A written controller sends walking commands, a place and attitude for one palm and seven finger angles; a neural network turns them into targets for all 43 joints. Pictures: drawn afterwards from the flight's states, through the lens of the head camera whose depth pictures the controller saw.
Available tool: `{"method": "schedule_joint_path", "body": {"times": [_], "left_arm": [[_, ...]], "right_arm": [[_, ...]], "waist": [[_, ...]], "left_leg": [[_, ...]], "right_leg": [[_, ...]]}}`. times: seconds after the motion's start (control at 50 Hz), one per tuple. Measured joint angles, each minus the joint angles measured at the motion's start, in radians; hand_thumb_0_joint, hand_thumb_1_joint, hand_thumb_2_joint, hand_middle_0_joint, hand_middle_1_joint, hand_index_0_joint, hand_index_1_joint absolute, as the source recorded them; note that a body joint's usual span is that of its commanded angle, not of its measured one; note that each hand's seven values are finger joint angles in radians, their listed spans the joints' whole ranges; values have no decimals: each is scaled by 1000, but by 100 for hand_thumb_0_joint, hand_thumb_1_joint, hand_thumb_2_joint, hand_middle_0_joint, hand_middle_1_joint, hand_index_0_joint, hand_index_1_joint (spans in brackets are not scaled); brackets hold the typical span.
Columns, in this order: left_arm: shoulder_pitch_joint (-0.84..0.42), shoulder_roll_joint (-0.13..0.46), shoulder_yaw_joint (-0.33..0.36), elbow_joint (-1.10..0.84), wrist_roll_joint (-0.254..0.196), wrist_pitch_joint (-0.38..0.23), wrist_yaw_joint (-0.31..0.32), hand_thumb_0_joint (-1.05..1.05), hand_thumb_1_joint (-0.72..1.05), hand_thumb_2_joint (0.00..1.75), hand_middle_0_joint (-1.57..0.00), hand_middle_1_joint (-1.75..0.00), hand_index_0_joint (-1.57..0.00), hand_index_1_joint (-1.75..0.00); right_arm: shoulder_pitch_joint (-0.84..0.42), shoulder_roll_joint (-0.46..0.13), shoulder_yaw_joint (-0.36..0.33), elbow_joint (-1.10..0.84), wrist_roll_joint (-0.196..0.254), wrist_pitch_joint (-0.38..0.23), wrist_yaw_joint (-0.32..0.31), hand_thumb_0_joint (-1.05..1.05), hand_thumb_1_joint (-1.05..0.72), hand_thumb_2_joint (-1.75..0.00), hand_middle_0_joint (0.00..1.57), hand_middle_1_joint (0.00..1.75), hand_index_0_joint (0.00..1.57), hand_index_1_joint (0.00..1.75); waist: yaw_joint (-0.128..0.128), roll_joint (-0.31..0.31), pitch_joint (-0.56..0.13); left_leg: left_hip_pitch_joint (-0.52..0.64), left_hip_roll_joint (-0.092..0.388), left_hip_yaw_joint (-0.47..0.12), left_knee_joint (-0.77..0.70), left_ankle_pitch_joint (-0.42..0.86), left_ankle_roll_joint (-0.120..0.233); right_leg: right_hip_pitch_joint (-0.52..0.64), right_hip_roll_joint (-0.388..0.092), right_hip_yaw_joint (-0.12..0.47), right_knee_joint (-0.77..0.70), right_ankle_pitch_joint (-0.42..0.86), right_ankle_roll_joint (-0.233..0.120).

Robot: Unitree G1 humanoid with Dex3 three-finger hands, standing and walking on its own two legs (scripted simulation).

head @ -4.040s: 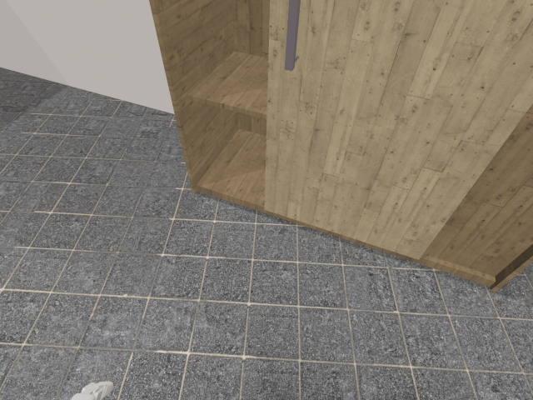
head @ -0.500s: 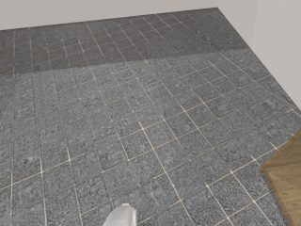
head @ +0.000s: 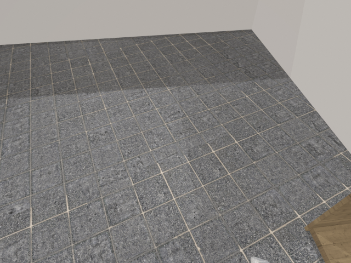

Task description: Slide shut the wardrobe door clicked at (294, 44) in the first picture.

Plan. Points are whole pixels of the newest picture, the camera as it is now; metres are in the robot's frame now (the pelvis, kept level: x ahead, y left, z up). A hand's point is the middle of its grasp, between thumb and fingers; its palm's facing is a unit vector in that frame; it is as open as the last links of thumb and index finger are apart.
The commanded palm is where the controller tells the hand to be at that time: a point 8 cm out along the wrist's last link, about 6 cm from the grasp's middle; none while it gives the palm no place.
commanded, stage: turn to face it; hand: right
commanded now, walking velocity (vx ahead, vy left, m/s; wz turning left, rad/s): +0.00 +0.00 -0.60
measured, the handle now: out of the picture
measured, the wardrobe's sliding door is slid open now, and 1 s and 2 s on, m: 0.38 0.38 0.38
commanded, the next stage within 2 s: none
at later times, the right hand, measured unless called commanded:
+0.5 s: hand out of the picture +0.06 -0.23 -0.15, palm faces +0.27 +0.93 -0.27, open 7.4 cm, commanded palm none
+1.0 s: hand out of the picture -0.09 -0.14 -0.15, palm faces +0.58 +0.77 -0.27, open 7.4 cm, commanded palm none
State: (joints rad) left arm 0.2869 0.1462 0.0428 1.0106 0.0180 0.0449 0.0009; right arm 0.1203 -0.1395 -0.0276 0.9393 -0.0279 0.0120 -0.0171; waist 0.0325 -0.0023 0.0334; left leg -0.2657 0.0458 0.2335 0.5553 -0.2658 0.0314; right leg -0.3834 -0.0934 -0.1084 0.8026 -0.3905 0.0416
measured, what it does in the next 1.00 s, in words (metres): steps on the spot, turning right: right foot, then left foot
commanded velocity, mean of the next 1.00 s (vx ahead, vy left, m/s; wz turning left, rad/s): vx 0.00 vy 0.00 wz -0.60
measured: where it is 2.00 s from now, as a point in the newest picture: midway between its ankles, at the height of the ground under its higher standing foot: outside the picture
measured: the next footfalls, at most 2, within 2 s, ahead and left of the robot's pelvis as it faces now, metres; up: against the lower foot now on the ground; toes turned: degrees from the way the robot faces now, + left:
right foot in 0.04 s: +0.06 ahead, -0.10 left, +0.00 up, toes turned -10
left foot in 0.60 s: +0.09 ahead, +0.13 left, +0.00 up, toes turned -17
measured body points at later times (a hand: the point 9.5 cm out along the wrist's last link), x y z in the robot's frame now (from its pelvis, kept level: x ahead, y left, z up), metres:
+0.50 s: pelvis +0.01 +0.01 +0.01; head +0.05 -0.01 +0.46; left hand +0.12 +0.24 -0.13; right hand +0.05 -0.28 -0.13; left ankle +0.04 +0.16 -0.68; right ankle +0.02 -0.10 -0.73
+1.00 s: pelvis -0.01 +0.05 +0.01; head +0.03 +0.03 +0.46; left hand +0.24 +0.20 -0.13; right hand -0.12 -0.18 -0.13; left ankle +0.05 +0.15 -0.73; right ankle -0.09 -0.06 -0.70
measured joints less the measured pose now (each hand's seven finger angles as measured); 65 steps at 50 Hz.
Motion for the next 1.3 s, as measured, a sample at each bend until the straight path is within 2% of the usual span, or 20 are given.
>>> {"method": "schedule_joint_path", "body": {"times": [0.02, 0.06, 0.12, 0.16, 0.2, 0.36, 0.5, 0.58, 0.62, 0.66, 0.7, 0.76, 0.9, 1.0, 1.04, 1.06, 1.1, 1.16, 1.22, 1.3], "left_arm": [[3, 0, 1, -4, 1, -2, -3, 1, 93, 90, -20, -30, -20, -29], [6, -1, 4, -15, 5, -11, -8, 1, 93, 90, -20, -30, -20, -29], [-6, -5, 3, -31, 12, -25, -2, 1, 92, 90, -20, -30, -20, -29], [-10, -6, 2, -38, 11, -34, 5, 1, 91, 90, -20, -30, -21, -29], [-13, -3, 1, -41, 8, -39, 10, 1, 91, 90, -20, -30, -21, -29], [-28, 24, 13, -48, 3, -37, 9, 0, 90, 90, -20, -30, -21, -30], [-57, 67, 32, -62, 8, -15, -1, 0, 90, 90, -20, -30, -21, -30], [-67, 95, 47, -77, 5, 1, -7, 1, 90, 90, -20, -30, -21, -30], [-73, 112, 59, -82, 1, 9, -8, 1, 90, 90, -20, -30, -21, -30], [-78, 124, 67, -82, 6, 20, -11, 1, 90, 90, -20, -30, -21, -29], [-86, 132, 70, -84, 9, 27, -18, 1, 90, 90, -20, -30, -20, -29], [-96, 137, 68, -91, 9, 30, -28, 1, 90, 90, -20, -30, -20, -29], [-128, 132, 54, -80, 4, 46, -35, 1, 91, 90, -20, -30, -20, -29], [-170, 115, 34, -92, -3, 35, -35, 1, 91, 90, -20, -30, -20, -29], [-176, 111, 26, -108, -3, 19, -36, 1, 90, 90, -20, -30, -20, -29], [-178, 110, 25, -117, -1, 7, -37, 1, 90, 90, -20, -30, -20, -29], [-186, 96, 19, -123, -3, -10, -34, 1, 90, 90, -20, -30, -20, -29], [-173, 82, 11, -126, 0, -18, -20, 0, 90, 90, -20, -30, -21, -29], [-159, 76, 6, -117, 1, -15, -14, 0, 90, 90, -20, -30, -21, -30], [-137, 71, 7, -108, 2, -12, -14, 0, 90, 90, -20, -30, -21, -30]], "right_arm": [[5, -2, -3, -3, 2, 1, 0, 0, -90, -90, 21, 30, 20, 29], [19, -12, -14, -8, 9, 11, 0, 0, -90, -90, 21, 30, 20, 29], [42, -38, -33, 4, 6, 36, -2, 0, -90, -90, 20, 30, 20, 29], [54, -56, -45, 17, 5, 41, 0, 0, -90, -90, 20, 30, 20, 29], [66, -72, -53, 26, 6, 41, 2, 0, -90, -90, 20, 30, 20, 29], [67, -114, -67, 23, 11, 49, -2, 1, -91, -90, 20, 30, 19, 29], [17, -98, -51, -18, 16, 47, -1, 1, -91, -90, 20, 30, 19, 29], [10, -77, -32, -59, 21, 25, 1, 0, -90, -90, 20, 30, 19, 29], [16, -60, -21, -71, 12, 9, -1, 0, -90, -90, 20, 30, 20, 29], [32, -46, -10, -78, 9, 7, -1, 0, -90, -90, 20, 30, 20, 29], [52, -37, -5, -79, 7, 7, -2, 0, -90, -90, 20, 30, 20, 29], [73, -33, 1, -71, 5, 5, -2, 0, -90, -90, 21, 30, 20, 29], [115, -44, 4, -52, -2, 3, 4, 0, -90, -90, 21, 30, 20, 30], [146, -82, -13, -31, -6, 13, 6, 0, -90, -90, 21, 30, 20, 30], [162, -102, -23, -23, -1, 21, 7, 0, -90, -90, 21, 30, 20, 30], [169, -112, -30, -20, 3, 27, 9, 0, -90, -90, 21, 30, 20, 30], [160, -137, -41, -7, 4, 51, 5, 0, -90, -90, 21, 30, 20, 29], [137, -151, -53, 7, 7, 69, 4, 1, -90, -90, 20, 30, 20, 29], [115, -150, -55, -7, 8, 60, 12, 1, -90, -90, 20, 30, 19, 29], [85, -136, -49, -33, 10, 52, 12, 1, -90, -90, 20, 30, 19, 29]], "waist": [[-2, 7, 1], [-4, 26, -1], [-5, 43, 12], [-7, 44, 20], [-12, 42, 24], [-17, 23, 24], [0, -7, 22], [4, -28, 12], [0, -50, 11], [-2, -54, 10], [-4, -48, 10], [-3, -35, 21], [-30, -8, 49], [-62, 19, 65], [-66, 28, 60], [-65, 32, 55], [-74, 57, 65], [-68, 54, 62], [-64, 44, 57], [-48, 27, 48]], "left_leg": [[-5, 12, 12, 23, -15, -9], [-42, 39, 17, 105, -84, -36], [-154, 27, -93, 372, -210, -67], [-208, 20, -144, 503, -173, -81], [-236, 23, -174, 555, -131, -95], [-213, 34, -236, 485, -111, -132], [-140, 2, -241, 302, -154, -122], [-30, -24, -228, 46, -68, -102], [-13, -27, -203, 10, -45, -51], [-1, -12, -173, 17, -45, -21], [24, 6, -151, -9, -35, -13], [53, 31, -116, -41, -20, -10], [70, 84, -25, -45, -25, -18], [43, 121, 28, 7, -47, -41], [20, 140, 49, 61, -73, -58], [-8, 150, 42, 120, -95, -70], [-84, 142, -53, 296, -224, -94], [-175, 100, -144, 494, -217, -110], [-217, 81, -186, 540, -147, -121], [-212, 58, -214, 471, -131, -128]], "right_leg": [[26, 4, -9, -60, 33, -2], [39, 26, -10, -119, 57, -53], [34, 54, -7, -134, 57, -106], [54, 68, 1, -193, 90, -109], [76, 81, 11, -254, 123, -112], [108, 117, 86, -352, 186, -111], [79, 142, 167, -326, 197, -84], [35, 163, 218, -264, 185, -52], [-19, 160, 221, -136, 61, -33], [-82, 159, 190, 66, -40, -18], [-127, 140, 153, 236, -26, -4], [-145, 101, 121, 342, 18, 20], [-61, 50, 80, 185, -18, 41], [40, 56, 29, -33, -34, 20], [105, 62, 7, -186, 59, 5], [115, 67, 12, -223, 115, -24], [98, 85, 17, -184, 84, -63], [106, 93, 51, -207, 74, -75], [123, 106, 83, -265, 115, -75], [129, 123, 126, -308, 148, -77]]}}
